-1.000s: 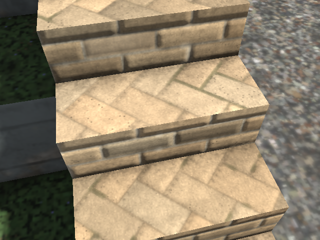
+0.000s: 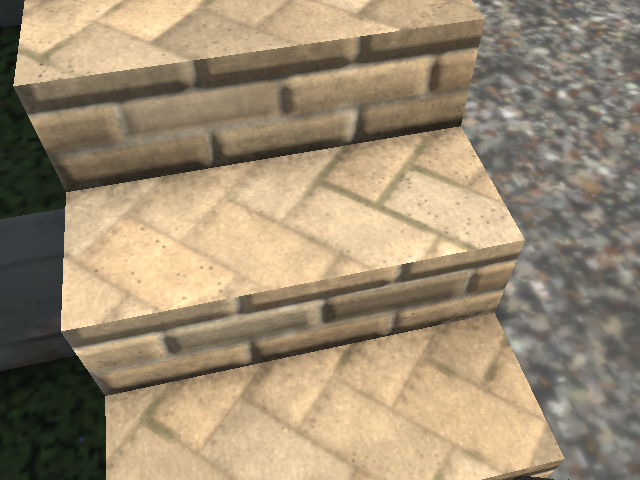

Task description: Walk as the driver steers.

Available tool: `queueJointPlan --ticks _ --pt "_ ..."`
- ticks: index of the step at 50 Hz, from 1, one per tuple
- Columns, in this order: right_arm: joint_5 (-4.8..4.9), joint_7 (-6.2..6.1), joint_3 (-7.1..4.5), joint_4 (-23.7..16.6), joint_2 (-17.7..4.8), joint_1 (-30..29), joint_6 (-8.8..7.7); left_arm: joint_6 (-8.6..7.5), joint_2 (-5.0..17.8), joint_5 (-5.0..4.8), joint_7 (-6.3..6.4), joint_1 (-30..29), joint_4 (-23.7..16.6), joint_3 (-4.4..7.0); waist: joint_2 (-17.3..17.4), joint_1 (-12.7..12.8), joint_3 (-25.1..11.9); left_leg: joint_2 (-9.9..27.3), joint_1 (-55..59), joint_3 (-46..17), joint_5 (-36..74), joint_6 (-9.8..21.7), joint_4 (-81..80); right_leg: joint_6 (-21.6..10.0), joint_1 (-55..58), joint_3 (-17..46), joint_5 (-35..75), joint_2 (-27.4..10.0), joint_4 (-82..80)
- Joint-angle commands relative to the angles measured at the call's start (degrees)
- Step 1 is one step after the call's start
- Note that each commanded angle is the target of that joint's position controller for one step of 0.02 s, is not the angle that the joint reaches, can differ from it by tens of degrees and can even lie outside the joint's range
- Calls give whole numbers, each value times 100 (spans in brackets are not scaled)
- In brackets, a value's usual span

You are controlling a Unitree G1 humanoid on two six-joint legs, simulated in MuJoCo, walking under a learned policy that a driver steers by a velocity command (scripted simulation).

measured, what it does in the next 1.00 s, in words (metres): climbs: left foot 0.20 m higher, then right foot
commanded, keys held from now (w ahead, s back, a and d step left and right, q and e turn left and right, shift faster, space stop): w+shift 1.00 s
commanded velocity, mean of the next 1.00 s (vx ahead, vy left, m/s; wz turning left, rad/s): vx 0.96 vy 0.00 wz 0.00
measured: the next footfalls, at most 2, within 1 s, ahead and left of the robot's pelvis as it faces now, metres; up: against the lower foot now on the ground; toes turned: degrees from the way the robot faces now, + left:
left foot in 0.22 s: +0.16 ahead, +0.17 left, +0.20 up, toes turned +0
right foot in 0.76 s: +0.15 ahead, -0.04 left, +0.19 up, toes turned -5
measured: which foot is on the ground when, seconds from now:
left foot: up 0.00-0.20, down 0.22-1.00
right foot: down 0.00-0.18, up 0.20-0.74, down 0.76-1.00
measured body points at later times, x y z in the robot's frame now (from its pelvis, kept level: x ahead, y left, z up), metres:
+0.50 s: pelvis +0.09 +0.10 +0.18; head +0.05 +0.11 +0.63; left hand +0.28 +0.26 +0.10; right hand +0.15 -0.12 +0.04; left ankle +0.12 +0.17 -0.55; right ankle +0.09 -0.02 -0.31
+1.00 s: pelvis +0.20 +0.07 +0.20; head +0.22 +0.05 +0.65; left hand +0.36 +0.30 +0.09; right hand +0.37 -0.14 +0.08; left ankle +0.12 +0.17 -0.54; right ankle +0.12 -0.04 -0.54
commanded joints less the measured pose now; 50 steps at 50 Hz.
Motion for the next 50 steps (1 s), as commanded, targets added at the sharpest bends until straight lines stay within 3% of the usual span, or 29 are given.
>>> queueJointPlan --ticks 1,3,4,5,6,7,8,9,10,11,12,13,14,15,16,18,19,24,26,29,31,33,35,39,41,42,45,47,50 --pt "12 -99 315 -2376 451 -2770 -255 -86 786 -317 -27 1281 833 65 -322 283 370 299 -4794 -463 -963 233 668 -796 2440 1148 2853 -2142 -103" --pt "-7 -51 346 -2575 55 -1572 157 -137 1327 -676 -69 -20 271 98 187 -834 -198 1088 -1545 -375 440 511 -2317 -596 71 267 2291 -1817 -1376" --pt "-186 -30 238 -1962 -225 182 316 -225 1675 -698 -61 -1201 -381 156 87 -1566 -1133 588 2459 -243 1642 554 -3327 -657 -1659 -365 5800 -1564 -1497" --pt "-84 35 -68 -1193 -936 1411 468 -387 2374 -792 -214 -906 -500 320 -106 -1778 -2020 -315 4842 743 2242 108 -2503 -929 -1757 -363 10062 -1632 -1284" --pt "27 47 -270 -831 -1219 1849 595 -449 3055 -947 -251 -952 -297 509 -24 -2157 -2520 -415 5403 626 2135 -146 -2698 -839 -1073 -611 11938 -1608 -484" --pt "138 7 -413 -654 -1393 1796 662 -443 2795 -1047 -345 -566 -59 592 -302 -1879 -2457 -469 4888 303 1599 -139 -4554 -785 -109 -626 11634 -1539 899" --pt "60 -61 -376 -627 -1240 1474 663 -310 2324 -993 -427 183 -112 528 352 -1217 -2674 -225 4686 -780 804 -13 -6155 -896 313 -270 9787 -1385 1956" --pt "-266 -25 -378 -646 -1180 1170 723 -220 1903 -702 -448 196 -224 476 1023 -1022 -2855 -143 4749 -1246 1004 -64 -7017 -1142 350 81 6297 -1092 2777" --pt "-765 145 -344 -445 -940 506 823 -288 1229 -208 -562 -340 -487 332 1559 -684 -2663 -188 4221 -1412 1705 -53 -7294 -1140 -1 116 1541 -447 4200" --pt "-762 351 -210 -282 -399 168 830 -560 -157 120 -521 -1815 -1210 -138 274 -652 -1432 -348 3311 -754 1862 48 -7303 -1062 -1214 419 -236 -206 5817" --pt "-645 487 77 -358 25 -467 783 -795 -983 169 -547 -1665 -1801 -416 -95 124 -943 414 2287 -2820 739 244 -8524 -904 -2095 1219 -111 185 7606" --pt "-663 455 108 -66 18 -458 719 -874 -761 147 -653 -1346 -2210 -403 34 608 -484 915 1377 -4650 -831 304 -9829 -896 -2464 1243 -29 336 8900" --pt "-582 471 166 192 3 -324 557 -893 -488 120 -720 -1272 -2583 -438 51 813 223 1170 1217 -4849 -1253 421 -10129 -846 -3494 1194 -150 351 9835" --pt "-944 412 -97 412 -317 -96 373 -614 43 140 -451 -1146 -2290 -283 458 591 852 1014 654 -3597 -1356 625 -9847 -658 -4398 1413 359 481 10541" --pt "-998 409 -78 608 -262 252 246 -455 129 108 -357 -892 -2269 -261 413 633 715 877 1027 -3113 -824 519 -9922 -590 -4676 1295 485 479 10685" --pt "-808 317 -115 904 -339 897 83 -364 200 34 -442 -148 -1964 -215 163 685 371 811 1635 -2306 -303 471 -9690 -252 -4616 991 537 377 10322" --pt "-220 562 91 635 -37 957 -2 -546 255 -546 -512 -747 -2244 -314 -86 534 166 1123 2019 -2485 316 459 -9973 -160 -4758 656 329 316 10361" --pt "-282 293 -135 467 -670 1183 -333 -524 218 -916 -340 -1260 -2280 -337 -201 255 188 1621 2602 -2164 1114 741 -10940 218 -4668 393 270 169 8813" --pt "-316 250 -90 426 -546 934 -372 -470 48 -893 -402 -970 -2115 -336 120 420 -105 1555 2709 -1635 1727 732 -11021 239 -3980 69 508 125 8400" --pt "-11 223 -125 46 -822 358 -238 -455 214 -870 -505 -692 -1816 -287 395 661 -356 1172 2709 -768 2610 401 -11312 -14 -1817 -427 1028 -66 4988" --pt "132 132 -180 227 -1095 858 -204 -375 231 -897 -603 -1455 -1978 -258 982 321 -15 1383 3291 -1082 2728 756 -11710 -97 -1514 -671 96 166 3510" --pt "214 72 -29 222 -872 980 -263 -335 481 -857 -633 -1356 -1897 -118 1732 317 143 1538 4363 -1175 2512 1029 -11438 -376 -1723 -576 -321 13 2403" --pt "364 71 34 223 -740 1257 -255 -375 443 -551 -646 -1461 -1776 -110 1509 98 159 1510 4792 -1225 2367 1020 -11126 -494 -1368 -723 -74 72 875" --pt "51 207 6 -11 -645 774 -34 -472 470 -297 -591 -764 -1490 -52 755 75 -486 904 4815 -686 4199 790 -9892 -380 407 171 1381 -755 -426" --pt "12 325 -76 -76 -586 415 -89 -437 932 -467 -465 -253 -1327 14 -1536 -43 -666 253 2639 56 3139 326 -8876 -569 2459 874 3642 -1288 470" --pt "-26 405 -28 17 -520 299 -139 -337 1004 -530 -393 -350 -1438 65 -1726 3 -737 112 2111 266 2779 276 -8644 -754 2606 1211 3435 -1461 415" --pt "-270 511 103 1 -347 -160 -115 -109 992 -411 -204 -1616 -1928 -8 -681 -397 -427 160 3512 -61 3500 299 -9545 -569 1290 566 4852 -1286 504" --pt "-204 448 57 8 -613 -106 -65 -93 1135 -382 -93 -1371 -1877 5 -672 -356 -761 209 4331 -112 4545 282 -9950 -283 1589 310 6398 -1091 929" --pt "-196 338 80 51 -735 -120 -47 -96 1055 -403 -74 -1168 -1897 1 -365 -84 -1021 478 5087 -261 6653 210 -9942 -77 1337 290 5599 -837 1402"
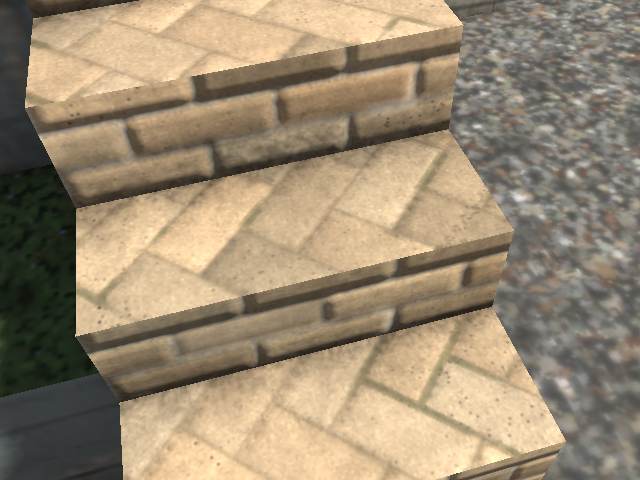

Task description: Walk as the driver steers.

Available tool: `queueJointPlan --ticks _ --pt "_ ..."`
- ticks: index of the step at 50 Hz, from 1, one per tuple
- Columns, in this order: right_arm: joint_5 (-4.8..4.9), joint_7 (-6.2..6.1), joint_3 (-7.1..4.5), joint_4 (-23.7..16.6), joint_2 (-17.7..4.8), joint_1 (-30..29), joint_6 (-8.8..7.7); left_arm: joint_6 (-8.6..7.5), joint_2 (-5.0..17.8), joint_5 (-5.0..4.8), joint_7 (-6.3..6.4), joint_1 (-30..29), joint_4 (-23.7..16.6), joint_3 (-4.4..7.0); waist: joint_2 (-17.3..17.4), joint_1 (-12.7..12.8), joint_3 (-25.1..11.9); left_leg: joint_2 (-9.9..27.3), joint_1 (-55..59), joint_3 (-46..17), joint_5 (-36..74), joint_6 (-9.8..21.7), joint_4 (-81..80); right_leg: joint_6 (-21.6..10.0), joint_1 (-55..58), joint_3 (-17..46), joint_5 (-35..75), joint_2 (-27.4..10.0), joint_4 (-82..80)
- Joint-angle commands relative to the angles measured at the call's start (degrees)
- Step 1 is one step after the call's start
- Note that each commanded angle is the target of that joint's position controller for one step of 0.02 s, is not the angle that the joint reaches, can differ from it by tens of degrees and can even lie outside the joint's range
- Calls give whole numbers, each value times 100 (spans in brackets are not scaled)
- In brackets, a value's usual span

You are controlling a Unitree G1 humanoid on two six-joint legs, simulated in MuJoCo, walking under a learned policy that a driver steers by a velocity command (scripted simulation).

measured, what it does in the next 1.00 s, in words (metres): climbs: right foot 0.20 m higher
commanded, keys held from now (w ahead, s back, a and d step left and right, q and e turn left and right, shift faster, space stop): w+shift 0.28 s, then shift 0.36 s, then w+shift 0.36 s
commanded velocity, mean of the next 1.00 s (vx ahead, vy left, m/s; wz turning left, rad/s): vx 0.66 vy -0.01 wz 0.00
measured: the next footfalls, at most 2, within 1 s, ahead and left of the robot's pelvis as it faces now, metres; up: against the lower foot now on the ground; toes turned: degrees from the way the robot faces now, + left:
right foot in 0.72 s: +0.07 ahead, -0.07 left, +0.20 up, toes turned -4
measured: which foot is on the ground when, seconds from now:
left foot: down 0.00-0.74, up 0.76-1.00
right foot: down 0.00-0.52, up 0.54-0.70, down 0.72-1.00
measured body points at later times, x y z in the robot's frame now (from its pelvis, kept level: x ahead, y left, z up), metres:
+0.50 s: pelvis +0.09 +0.00 +0.02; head +0.08 -0.01 +0.47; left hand +0.11 +0.29 -0.11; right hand +0.24 -0.26 -0.09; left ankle -0.07 +0.09 -0.67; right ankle -0.06 -0.12 -0.70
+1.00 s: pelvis +0.19 -0.01 +0.19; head +0.21 -0.02 +0.64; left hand +0.29 +0.23 +0.05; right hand +0.26 -0.30 +0.09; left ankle +0.19 +0.04 -0.42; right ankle +0.05 -0.06 -0.52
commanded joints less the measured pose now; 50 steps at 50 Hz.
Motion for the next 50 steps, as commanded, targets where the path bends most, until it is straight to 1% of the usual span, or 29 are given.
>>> queueJointPlan --ticks 1,5,11,18,20,21,22,24,25,26,27,28,29,30,32,33,34,35,36,37,38,39,41,43,44,45,47,48,50 --pt "-13 -101 -67 -371 -543 -306 -68 -84 634 15 27 -206 -487 156 -321 165 -1050 535 522 -282 4412 170 -78 -230 872 456 5000 -592 841" --pt "-34 -296 35 -386 -614 -566 -78 -102 444 159 -172 -143 -409 156 110 461 -801 706 817 -233 6442 -283 265 -176 436 504 3635 -335 339" --pt "-107 -305 41 -440 -645 -557 -58 -85 390 289 -209 -586 -319 114 -346 112 -509 427 574 -323 5098 -311 386 210 599 465 4907 -259 -143" --pt "11 -246 -122 -7 -1244 -7 -83 -44 1155 118 -290 667 602 504 107 485 -107 29 508 119 5643 -379 732 300 492 -48 4204 200 -150" --pt "9 -289 -182 -54 -1293 -256 -50 -47 1181 205 -273 1187 916 510 -399 852 174 -302 268 276 4709 -495 1650 411 613 -305 4464 212 -1037" --pt "30 -362 -183 -133 -1180 -488 -2 -48 1276 292 -252 1407 1077 532 -1216 1030 142 -510 -302 320 2655 -478 3329 130 932 -33 5870 -243 -1169" --pt "34 -363 -284 -208 -1042 -186 -22 -74 1124 234 -251 723 1190 398 -2478 577 152 -468 -1838 91 -2149 -365 4301 90 1604 557 7529 -721 -538" --pt "60 -345 -286 -260 -932 935 79 -106 1050 347 -148 -598 925 282 -1393 -832 180 457 -1793 -972 -2608 467 1503 113 1087 470 8700 -930 849" --pt "-141 -245 -290 5 -1303 1387 125 -202 1669 26 -137 -346 767 475 -1226 -902 455 195 -2024 -852 -1690 595 -1849 86 2116 390 9069 -724 1882" --pt "-195 -216 -339 474 -1613 1594 -16 -299 1921 -207 -119 -888 385 550 1141 -1247 796 -250 -1764 442 2089 218 -3781 211 2371 -72 6820 222 4297" --pt "-382 -9 68 988 -889 1098 70 -392 1599 -202 -183 -621 236 551 3152 -706 598 607 -171 -127 5516 125 -3799 58 191 -464 -2264 1078 6732" --pt "-521 -21 235 1275 -866 1180 162 -411 1297 -235 -102 -671 49 609 2482 -53 440 937 2257 -191 11161 -260 -1424 -23 -3711 -878 -4231 1564 10457" --pt "-626 -207 148 1964 -999 2783 226 -484 887 -791 35 -1168 -567 577 3083 -575 -359 1979 4880 -561 14746 -260 809 -300 -6656 -4 -4941 1444 12339" --pt "-773 -382 92 2252 -1057 3367 440 -565 732 -949 51 -1774 -1055 529 1939 -720 -823 2440 5674 -362 14409 -86 1088 -609 -8127 178 -5120 1137 13116" --pt "-655 -621 52 2390 -928 2840 614 -506 560 -867 -337 -3049 -2054 341 514 -341 170 2296 4473 -264 10365 210 97 -715 -9680 -93 -5406 408 12748" --pt "-321 -707 76 2272 -1054 1842 611 -325 342 -496 -494 -3232 -2424 188 -3 496 1091 1910 2066 -45 8036 142 -574 -633 -9016 -195 -4853 -212 10552" --pt "41 -851 -9 2082 -1178 2454 576 -200 829 -205 -643 -2321 -1884 142 -545 734 121 650 2528 248 11573 -534 107 -805 -6468 -1349 -4350 152 8074" --pt "-85 -823 -131 1396 -1974 1388 431 -124 1416 -71 -576 -60 -1258 282 -988 1833 -1826 255 320 586 12457 -1209 136 -791 -847 -914 -1103 146 4494" --pt "-23 -582 -502 1146 -2538 1546 213 141 1326 -387 -214 1027 -823 363 -282 1714 -2219 1181 641 -634 10479 -816 1171 -168 717 778 -451 187 1931" --pt "268 -498 -567 1357 -2746 1550 200 484 1372 -177 111 1279 -587 472 -1053 1873 -2035 869 1245 -853 6336 -581 3079 -415 274 1341 -1010 -130 412" --pt "56 -243 -491 1038 -2132 1816 186 390 1883 -259 193 1555 -297 507 -3588 1661 -2198 -455 -723 -908 -1320 -652 5629 -123 1980 2138 4034 -1269 1306" --pt "-2 -102 -708 888 -2179 1888 165 329 1670 51 408 1111 -434 460 -1772 1044 -3137 -1041 -2686 -853 -1922 -724 8544 -338 2744 2626 7570 -1775 2179" --pt "-11 89 -621 -105 -1136 717 111 123 1727 398 203 840 290 506 -859 539 -554 -927 -4922 -93 -2236 -465 9324 -643 1605 2145 5265 -1388 1524" --pt "146 34 -452 -431 -586 976 -18 -103 992 438 -138 480 827 412 -544 99 539 -836 -5785 -319 -2597 -302 10007 -834 517 2190 2706 -1106 996" --pt "110 -26 -467 -655 -598 870 -68 -298 844 259 -258 169 1013 376 -1045 -256 978 -695 -5794 -478 -2758 -161 9290 -277 162 1649 1928 -874 176" --pt "46 -24 -457 -679 -604 871 -116 -380 580 133 -406 62 1115 345 -484 -514 1240 -680 -5057 -114 -2565 -37 7816 93 -552 774 1295 -448 -171" --pt "-156 -4 -697 23 -996 3243 70 -404 1377 -11 -468 -1969 178 477 793 -2392 237 -1221 -413 814 -1395 -303 5829 -33 -2900 95 2266 -212 -561" --pt "-148 -43 -741 549 -933 4255 206 -423 1736 -10 -410 -2572 -154 572 989 -2818 -388 -1310 1097 1092 -741 -603 5477 -228 -3240 -143 3743 -312 -33" --pt "-170 -227 -533 995 -220 5679 503 -636 1249 -324 -387 -2796 -378 363 667 -3598 -668 -108 2088 -489 1346 404 1514 -50 -2862 -676 3484 54 3625"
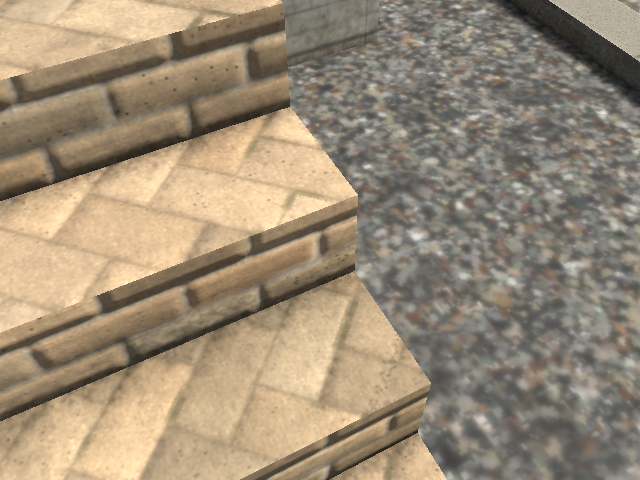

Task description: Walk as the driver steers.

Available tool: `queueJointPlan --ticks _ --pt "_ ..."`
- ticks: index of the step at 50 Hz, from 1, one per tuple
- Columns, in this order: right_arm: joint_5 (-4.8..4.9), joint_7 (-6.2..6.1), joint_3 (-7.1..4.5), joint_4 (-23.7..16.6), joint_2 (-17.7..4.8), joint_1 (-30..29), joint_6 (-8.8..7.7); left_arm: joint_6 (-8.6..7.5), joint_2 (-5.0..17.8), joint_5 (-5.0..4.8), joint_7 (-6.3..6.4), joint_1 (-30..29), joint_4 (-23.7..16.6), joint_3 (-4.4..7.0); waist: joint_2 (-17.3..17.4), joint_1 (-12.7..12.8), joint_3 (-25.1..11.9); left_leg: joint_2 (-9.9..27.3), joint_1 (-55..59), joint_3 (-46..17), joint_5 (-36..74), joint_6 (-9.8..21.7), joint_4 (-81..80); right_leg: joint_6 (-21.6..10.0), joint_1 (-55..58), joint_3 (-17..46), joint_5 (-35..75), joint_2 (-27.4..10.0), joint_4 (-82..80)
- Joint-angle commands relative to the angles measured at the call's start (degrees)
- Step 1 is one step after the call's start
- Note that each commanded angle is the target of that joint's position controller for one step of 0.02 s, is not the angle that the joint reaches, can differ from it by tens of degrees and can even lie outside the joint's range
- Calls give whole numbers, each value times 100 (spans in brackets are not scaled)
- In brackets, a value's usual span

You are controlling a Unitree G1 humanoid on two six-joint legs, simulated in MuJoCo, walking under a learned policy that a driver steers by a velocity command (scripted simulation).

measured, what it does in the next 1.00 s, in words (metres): climbs: left foot, then right foot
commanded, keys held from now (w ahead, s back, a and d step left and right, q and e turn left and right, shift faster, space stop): w+shift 0.24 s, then shift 0.76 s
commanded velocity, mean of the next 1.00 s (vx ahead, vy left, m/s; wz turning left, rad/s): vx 0.43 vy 0.00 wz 0.00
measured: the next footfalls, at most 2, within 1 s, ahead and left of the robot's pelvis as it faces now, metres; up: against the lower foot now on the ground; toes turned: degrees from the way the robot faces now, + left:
left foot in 0.06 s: +0.02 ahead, +0.03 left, +0.00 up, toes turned -2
right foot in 0.36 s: +0.05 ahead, -0.09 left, +0.00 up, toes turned -3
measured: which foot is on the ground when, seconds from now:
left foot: up 0.00-0.04, down 0.06-0.34, up 0.36-0.58, down 0.60-1.00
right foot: down 0.00-0.00, up 0.02-0.34, down 0.36-0.62, up 0.64-0.98, down 1.00-1.00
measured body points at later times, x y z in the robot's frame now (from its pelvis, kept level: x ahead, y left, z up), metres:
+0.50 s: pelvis +0.13 +0.01 -0.01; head +0.15 +0.03 +0.43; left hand +0.15 +0.27 -0.17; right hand +0.29 -0.26 -0.10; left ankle +0.10 +0.15 -0.32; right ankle +0.01 -0.08 -0.75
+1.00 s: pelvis +0.19 +0.04 +0.16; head +0.17 +0.02 +0.61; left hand +0.21 +0.27 +0.03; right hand +0.28 -0.17 +0.00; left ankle +0.20 +0.16 -0.56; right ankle +0.25 -0.05 -0.56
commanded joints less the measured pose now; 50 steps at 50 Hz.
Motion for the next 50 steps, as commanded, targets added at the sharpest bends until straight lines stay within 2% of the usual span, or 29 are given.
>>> queueJointPlan --ticks 1,2,3,4,5,7,10,13,15,16,17,18,19,20,23,26,27,30,31,32,33,35,36,38,39,42,46,48,50 --pt "-105 -33 104 1936 497 4522 403 -625 75 -133 -7 -3653 -2159 -126 1845 -2262 -158 998 4570 -1448 3586 977 -6394 52 -3075 -654 -1171 886 4605" --pt "-255 53 276 2138 684 3330 307 -855 -715 -39 43 -3634 -2481 -367 514 -1215 704 1408 3509 -1946 3135 1368 -7608 -308 -3623 -390 -2103 891 6065" --pt "-573 289 556 1934 1073 2444 209 -919 -1311 55 -17 -3028 -2831 -463 210 -26 338 1670 3316 -1894 5902 1145 -6333 -678 -3838 429 -2187 1262 7575" --pt "-569 494 759 1753 1123 2042 249 -871 -1548 72 -219 -2572 -3264 -480 191 957 -546 1652 3791 -1861 9714 299 -4045 -877 -4256 785 -2009 1538 8605" --pt "-474 420 604 1704 551 1927 405 -790 -1333 166 -294 -1820 -3387 -486 -248 1559 -1280 1615 4123 -2372 8606 157 -4034 -715 -4501 1039 -975 1229 8421" --pt "-31 210 301 1836 -323 1651 469 -537 -257 180 -462 -955 -2994 -304 147 1890 -650 1898 3440 -3626 3606 714 -5683 -179 -5548 252 -611 739 9026" --pt "-115 22 476 1679 360 1274 55 -122 173 -56 58 -2428 -3441 -248 -491 1519 883 1914 1609 -3243 2133 1091 -6769 162 -6110 295 -833 192 7697" --pt "79 -106 399 1800 129 2040 81 -20 -77 -213 272 -2789 -3476 -382 -681 1044 -145 1428 1897 -1932 4523 720 -7103 -126 -3568 -668 -120 62 4540" --pt "321 -287 196 1637 -518 1936 412 -257 472 -331 7 -982 -2650 -163 -352 1892 -1429 246 3304 -758 10345 -640 -4513 -118 -537 -1451 1181 780 1209" --pt "111 -418 121 1622 -851 1935 355 -92 754 -474 40 -476 -2222 70 219 1887 -1639 648 4452 -1511 9418 -576 -3029 -87 -541 -330 972 527 -949" --pt "73 -400 156 1714 -671 1908 288 -29 1058 -340 19 -124 -1715 318 -184 2077 -1382 237 4616 -1328 5724 -638 -722 -477 -696 239 2735 -166 -2624" --pt "-154 -345 294 1373 82 1116 108 -41 785 -147 2 12 -1259 122 -916 2191 -688 -574 2510 -732 -663 -588 1762 -545 -45 562 4238 -775 -3255" --pt "-178 -470 256 760 577 936 -57 -175 408 -40 -21 -832 -880 -188 -334 1036 55 -400 -93 -712 -2092 -258 4240 -4 299 1079 7744 -1243 -2499" --pt "136 -495 324 198 766 478 -83 -199 -108 206 81 270 -332 -313 -880 1197 -676 -363 -2180 -1266 -2701 0 5695 -173 2499 1787 11469 -2377 -490" --pt "393 -234 351 -1072 702 -1043 -166 58 212 666 288 1014 387 6 351 1108 -363 -229 -5952 -857 -2656 66 8771 -635 3198 1628 7263 -2234 -766" --pt "240 -398 383 -1626 361 -568 363 -59 833 203 93 -999 293 98 -187 -354 764 903 -3761 -1297 -1993 55 5763 -461 -858 744 3849 -1948 -2610" --pt "135 -529 337 -1491 146 -346 554 -152 731 193 32 -1700 1 55 404 -593 550 823 -1374 -848 -1324 210 4617 -115 -2494 -394 5149 -1437 -3153" --pt "260 -696 302 -77 -252 1559 870 -393 2438 -764 -160 -1152 -153 518 96 -622 -1227 385 3413 -223 -149 -352 477 117 -1681 -310 10775 -1394 -2309" --pt "121 -790 271 -111 -367 1524 914 -225 2265 -750 -140 -646 -109 502 -237 -310 -1455 538 2661 -1355 -1133 -131 -1316 252 -286 33 9777 -1261 -717" --pt "101 -877 187 115 -694 1307 856 38 1834 -535 -75 175 -168 477 1468 -21 -2088 1097 1860 -2912 -407 484 -4081 516 742 -448 5785 -122 2055" --pt "-175 -787 282 274 -902 572 725 196 1474 29 -100 605 -374 525 3085 689 -2470 1477 1521 -3981 1644 728 -5198 667 48 129 155 787 4878" --pt "-146 -358 590 657 227 -468 485 200 11 453 28 535 -1138 129 1129 1219 -1086 1612 1433 -3071 2626 658 -3996 285 -2735 1315 -1058 840 6448" --pt "90 -177 581 1113 433 -406 321 127 -177 455 175 734 -1262 57 979 1374 -564 1809 1008 -2910 2531 715 -3780 77 -3269 1267 -1156 758 6353" --pt "117 13 398 1825 466 475 238 -326 -8 311 241 -123 -1397 13 128 691 111 1533 1848 -1897 3445 757 -3982 -284 -4204 839 -1779 766 6753" --pt "171 46 375 1884 632 963 269 -407 -215 248 247 8 -1568 -82 131 996 -10 1804 2345 -1882 4164 698 -4091 -319 -4519 1317 -1087 727 6582" --pt "-165 75 511 1332 959 -15 375 -47 -99 22 314 668 -1428 -36 -519 1642 -247 1836 1516 -1046 3787 826 -4754 -138 -3802 1104 -137 340 4979" --pt "-9 8 250 1235 23 -1226 184 331 -161 -40 341 2011 -844 33 918 2394 -571 1936 -1108 -555 2123 838 -5937 331 675 472 94 -10 2900" --pt "141 -16 244 1449 330 -888 213 345 -394 231 269 1453 -847 -70 520 1867 -1 1622 15 -616 348 685 -5065 73 -431 387 27 -50 565" --pt "-86 -68 269 1653 537 227 438 309 -478 264 77 509 -994 -170 -324 984 -87 1345 1624 -725 -161 418 -3226 173 -1596 1029 492 -505 -639"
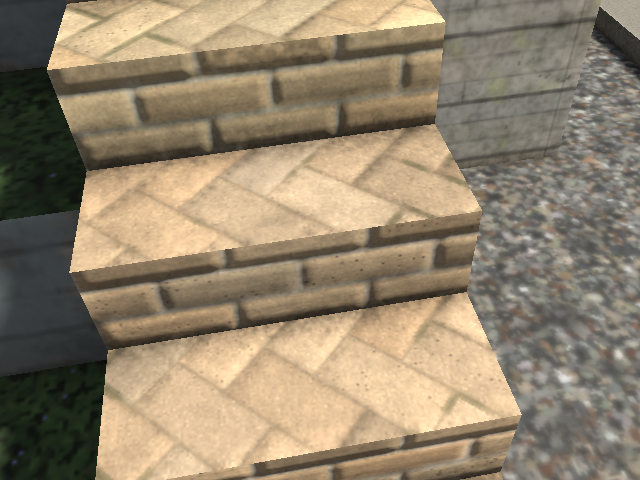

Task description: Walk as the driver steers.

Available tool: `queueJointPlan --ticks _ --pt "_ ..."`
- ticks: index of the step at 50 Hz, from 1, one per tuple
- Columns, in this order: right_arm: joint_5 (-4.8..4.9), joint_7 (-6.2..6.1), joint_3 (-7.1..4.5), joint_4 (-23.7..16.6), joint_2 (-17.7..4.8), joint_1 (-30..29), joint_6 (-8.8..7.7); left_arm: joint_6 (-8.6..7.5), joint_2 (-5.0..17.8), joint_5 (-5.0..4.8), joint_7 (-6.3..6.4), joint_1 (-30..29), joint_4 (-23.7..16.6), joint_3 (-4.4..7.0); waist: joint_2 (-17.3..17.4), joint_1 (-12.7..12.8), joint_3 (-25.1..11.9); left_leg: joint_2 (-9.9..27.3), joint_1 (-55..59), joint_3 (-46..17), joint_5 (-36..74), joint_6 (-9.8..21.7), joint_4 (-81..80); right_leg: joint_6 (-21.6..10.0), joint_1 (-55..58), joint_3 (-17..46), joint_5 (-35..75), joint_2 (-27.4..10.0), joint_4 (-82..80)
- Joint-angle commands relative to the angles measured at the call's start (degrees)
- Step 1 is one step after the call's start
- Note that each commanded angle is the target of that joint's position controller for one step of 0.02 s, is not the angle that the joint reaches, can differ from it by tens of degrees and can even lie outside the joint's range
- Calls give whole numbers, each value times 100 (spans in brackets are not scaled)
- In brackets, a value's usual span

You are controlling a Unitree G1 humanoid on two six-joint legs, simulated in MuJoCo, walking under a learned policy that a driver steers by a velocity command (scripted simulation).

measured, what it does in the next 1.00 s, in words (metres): walks ahead: left foot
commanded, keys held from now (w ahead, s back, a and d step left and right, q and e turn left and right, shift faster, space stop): shift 0.50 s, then w+shift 0.26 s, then shift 0.24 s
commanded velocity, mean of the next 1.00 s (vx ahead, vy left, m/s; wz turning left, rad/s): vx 0.21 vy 0.00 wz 0.00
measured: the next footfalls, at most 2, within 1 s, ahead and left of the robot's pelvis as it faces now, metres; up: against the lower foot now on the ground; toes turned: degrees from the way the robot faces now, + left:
left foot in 1.00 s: +0.05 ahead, +0.14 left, +0.00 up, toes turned +6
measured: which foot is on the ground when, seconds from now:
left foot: down 0.00-0.72, up 0.74-0.98, down 1.00-1.00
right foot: down 0.00-1.00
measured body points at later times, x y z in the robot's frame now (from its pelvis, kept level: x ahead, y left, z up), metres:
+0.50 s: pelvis +0.00 +0.03 +0.03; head +0.00 +0.02 +0.48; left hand -0.01 +0.25 -0.13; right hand -0.09 -0.14 -0.14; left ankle -0.02 +0.12 -0.71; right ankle +0.06 -0.09 -0.71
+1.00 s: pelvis +0.11 +0.07 +0.03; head +0.11 +0.08 +0.47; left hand +0.05 +0.28 -0.14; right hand +0.21 -0.13 -0.11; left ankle +0.02 +0.13 -0.71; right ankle +0.06 -0.08 -0.70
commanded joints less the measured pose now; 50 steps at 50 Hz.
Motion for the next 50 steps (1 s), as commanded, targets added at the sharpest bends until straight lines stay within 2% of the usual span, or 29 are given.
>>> queueJointPlan --ticks 1,2,3,4,5,7,8,9,12,16,19,20,25,26,28,33,34,35,37,38,39,41,43,44,46,47,48,49,50 --pt "-185 -135 52 -67 354 1147 149 68 191 -51 -147 -556 -211 -184 -971 -1288 1 266 -68 -416 -974 246 1239 69 100 1666 1770 -947 -1820" --pt "-72 -98 134 58 615 1935 243 117 578 -65 -67 -330 -144 -76 -2102 -1472 -36 61 606 -421 -520 -51 1563 -150 -814 3778 -1575 -1486 -4237" --pt "49 -129 47 84 129 1773 331 112 639 -115 -3 -644 40 -6 -1452 -1425 861 243 650 -584 77 -112 1968 -271 -1655 3980 -3578 -1595 -4745" --pt "74 -165 50 106 38 1475 401 88 529 -110 23 -835 171 -28 -896 -1338 1184 352 473 -661 -15 -175 1967 -265 -1957 3431 -3743 -1556 -4511" --pt "61 -262 162 247 281 1474 384 70 476 -37 23 -911 229 -33 -576 -1265 1238 461 584 -691 -305 -233 1535 -204 -1880 2523 -3082 -1307 -4170" --pt "45 -259 225 419 275 1305 260 173 273 -133 142 -133 515 -23 41 -922 926 363 417 -556 -120 -123 -634 -26 -234 1149 -1623 -684 -3374" --pt "39 -260 227 532 160 1188 212 222 290 -127 184 293 650 15 99 -652 828 304 229 -632 47 -22 -1214 -54 531 1003 -1148 -564 -3107" --pt "-9 -294 293 622 331 1333 79 296 388 -102 269 268 639 91 62 -613 675 490 78 -750 319 39 -1499 -191 916 1013 -876 -578 -2805" --pt "120 -365 338 613 42 1070 -103 368 28 -131 354 194 612 146 821 -240 471 610 -379 -1042 -422 170 -1941 -288 1208 371 -116 -304 -2389" --pt "83 -460 326 745 76 1323 -224 295 -25 21 317 466 899 136 396 -163 603 708 -276 -1258 -616 282 -2464 -176 1256 -18 207 -193 -2237" --pt "79 -518 329 818 199 1618 -195 291 13 -57 301 317 952 144 284 -237 588 720 -26 -1205 -405 283 -2467 -145 1167 -29 284 -260 -2259" --pt "-7 -592 384 798 390 1601 -177 327 209 -87 339 188 925 195 257 -253 615 754 -24 -1183 -403 264 -2493 -160 1249 17 393 -217 -2274" --pt "32 -646 312 757 291 1635 -155 321 116 -49 403 169 983 163 248 -260 907 726 79 -1155 -166 261 -2449 -262 950 108 472 -297 -2248" --pt "55 -653 345 830 420 1736 -173 301 53 -76 377 355 1098 134 256 -247 724 737 120 -1209 -694 265 -2658 -251 1136 88 122 -222 -2360" --pt "229 -636 251 676 121 1397 -184 288 287 -279 263 73 1009 200 358 -266 840 680 100 -1252 -1240 458 -2625 -274 817 -250 -607 113 -1898" --pt "258 -440 193 246 78 437 -333 -89 -156 -262 -3 -124 799 -10 821 2 937 944 -313 -1426 -1391 882 -2468 -526 766 -772 -10 232 -1152" --pt "354 -382 113 175 -59 252 -382 -184 -115 -279 -29 106 913 -28 647 97 1018 846 -602 -1337 -1356 941 -2237 -616 997 -651 -181 162 -1368" --pt "353 -240 146 -25 93 -194 -388 -302 -317 -326 -56 464 978 -131 11 246 1054 651 -925 -997 -794 937 -1623 -671 1242 -64 -319 -197 -1928" --pt "92 -111 191 -181 483 1 -409 -383 330 -521 50 986 1114 43 -1725 56 518 61 -1798 -65 50 732 297 -1040 2534 2401 -2072 -1336 -3450" --pt "-84 -36 167 -273 354 -53 -479 -357 388 -519 132 1137 1139 125 -1600 124 72 172 -2055 -7 81 719 1327 -1177 2869 2943 -2449 -1696 -3576" --pt "-198 63 94 -301 140 -61 -550 -257 500 -399 255 1174 1217 201 -1010 51 -183 296 -2160 -98 18 613 2320 -1221 2888 2961 -2084 -1817 -3519" --pt "-101 246 53 -334 130 43 -697 -117 674 -31 305 1209 1413 327 -99 -263 -216 503 -2354 -355 6 443 3603 -1148 2567 2341 -1240 -1716 -3378" --pt "-26 276 137 -417 334 285 -691 -45 438 140 210 401 1250 247 10 -857 227 597 -1563 -496 -5 455 3609 -947 1243 1180 70 -1377 -3351" --pt "-96 223 184 -428 359 319 -620 -38 216 115 164 3 1177 148 -139 -1043 492 582 -1158 -443 -154 500 3602 -798 604 693 953 -1166 -3242" --pt "-108 40 398 -458 600 597 -531 -8 274 -88 204 -201 1063 81 160 -1225 671 648 47 -550 -270 669 845 -664 228 -152 2803 -929 -2863" --pt "-28 2 444 -378 583 800 -455 28 610 -168 249 10 1129 149 189 -1256 894 380 279 -206 -107 613 -646 -760 655 -139 3936 -883 -2518" --pt "153 -39 325 -101 169 1387 -512 53 931 -204 249 14 1143 195 507 -1485 996 209 -34 -125 452 426 -2092 -710 1955 -354 5807 -486 -1287" --pt "161 -117 347 46 -2 1482 -484 1 1039 -230 232 148 999 217 169 -1156 572 204 116 -188 1189 293 -3350 -704 2883 -58 5843 -634 -491" --pt "110 -192 443 46 -35 1106 -388 4 908 -47 154 499 878 273 464 -469 -141 751 1329 -463 3325 -66 -3286 -704 2540 -9 3019 -512 293"
Keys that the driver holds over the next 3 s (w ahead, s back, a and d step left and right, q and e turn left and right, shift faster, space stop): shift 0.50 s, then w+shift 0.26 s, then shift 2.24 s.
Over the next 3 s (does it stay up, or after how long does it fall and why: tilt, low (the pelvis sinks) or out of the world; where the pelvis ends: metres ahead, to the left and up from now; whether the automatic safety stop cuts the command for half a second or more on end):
stays up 0.12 0.06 0.07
